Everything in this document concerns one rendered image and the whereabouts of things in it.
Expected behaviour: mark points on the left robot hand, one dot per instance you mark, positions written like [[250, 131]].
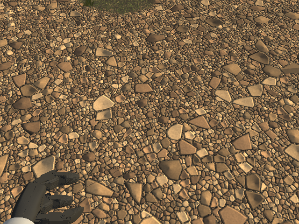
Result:
[[35, 204]]

